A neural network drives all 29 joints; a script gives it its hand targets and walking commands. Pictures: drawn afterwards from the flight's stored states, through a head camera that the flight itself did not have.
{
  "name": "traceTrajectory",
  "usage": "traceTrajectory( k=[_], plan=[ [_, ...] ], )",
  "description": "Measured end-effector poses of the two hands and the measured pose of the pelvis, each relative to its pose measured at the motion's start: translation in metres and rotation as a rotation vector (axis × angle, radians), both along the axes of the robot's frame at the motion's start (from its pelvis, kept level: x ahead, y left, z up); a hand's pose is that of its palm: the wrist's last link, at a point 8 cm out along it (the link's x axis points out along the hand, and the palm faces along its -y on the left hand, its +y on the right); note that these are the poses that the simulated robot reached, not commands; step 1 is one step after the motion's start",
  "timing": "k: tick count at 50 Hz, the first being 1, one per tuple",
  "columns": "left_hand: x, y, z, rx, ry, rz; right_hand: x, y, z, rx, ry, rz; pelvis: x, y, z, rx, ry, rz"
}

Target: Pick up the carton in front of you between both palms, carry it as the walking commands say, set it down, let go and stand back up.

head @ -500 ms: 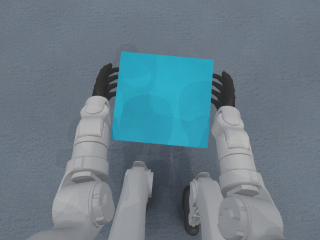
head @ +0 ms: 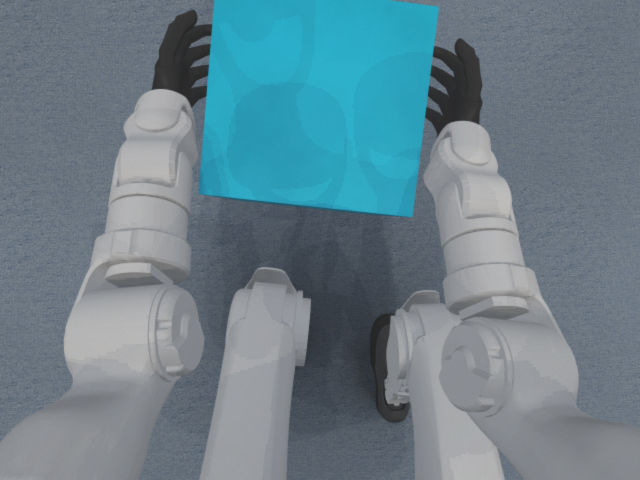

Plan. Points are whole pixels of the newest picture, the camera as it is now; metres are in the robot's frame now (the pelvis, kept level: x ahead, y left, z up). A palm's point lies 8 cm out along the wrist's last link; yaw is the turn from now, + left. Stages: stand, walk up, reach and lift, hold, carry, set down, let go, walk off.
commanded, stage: set down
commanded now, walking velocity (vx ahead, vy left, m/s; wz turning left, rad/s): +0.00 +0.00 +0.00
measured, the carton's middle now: (315, 129) +0.49 +0.11 -0.21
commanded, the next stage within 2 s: none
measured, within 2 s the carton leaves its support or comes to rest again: rests again in 0.70 s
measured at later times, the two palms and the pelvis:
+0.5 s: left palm (197, 100) +0.51 +0.26 -0.22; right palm (425, 130) +0.52 -0.04 -0.22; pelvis -0.01 +0.00 -0.07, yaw -1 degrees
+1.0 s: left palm (200, 111) +0.50 +0.26 -0.24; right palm (423, 138) +0.52 -0.04 -0.24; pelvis -0.02 +0.00 -0.08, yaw -1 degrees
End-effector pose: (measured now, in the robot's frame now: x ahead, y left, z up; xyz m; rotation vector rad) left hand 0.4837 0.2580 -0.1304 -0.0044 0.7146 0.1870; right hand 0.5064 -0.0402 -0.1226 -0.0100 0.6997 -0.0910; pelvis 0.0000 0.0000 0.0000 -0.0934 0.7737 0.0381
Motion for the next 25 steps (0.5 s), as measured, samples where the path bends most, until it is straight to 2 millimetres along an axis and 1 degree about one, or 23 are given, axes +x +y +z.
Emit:
traceTrajectory(
  k=[9, 14, 17, 21, 25],
  plan=[
    [0.010, 0.006, -0.059, 0.011, 0.026, -0.012, 0.010, 0.006, -0.059, -0.010, 0.025, 0.011, -0.006, -0.001, -0.036, 0.003, -0.037, -0.008],
    [0.016, 0.010, -0.085, 0.018, 0.039, -0.022, 0.015, 0.009, -0.086, -0.014, 0.038, 0.014, -0.007, 0.000, -0.051, 0.003, -0.070, -0.012],
    [0.019, 0.009, -0.092, 0.023, 0.042, -0.033, 0.016, 0.009, -0.093, -0.006, 0.040, 0.003, -0.007, 0.002, -0.058, 0.006, -0.094, -0.019],
    [0.023, 0.007, -0.093, 0.020, 0.039, -0.035, 0.017, 0.005, -0.097, -0.007, 0.037, 0.001, -0.006, 0.003, -0.064, 0.009, -0.107, -0.021],
    [0.023, 0.005, -0.094, 0.019, 0.046, -0.032, 0.017, 0.004, -0.099, -0.010, 0.045, 0.012, -0.006, 0.002, -0.068, 0.014, -0.115, -0.025]
  ],
)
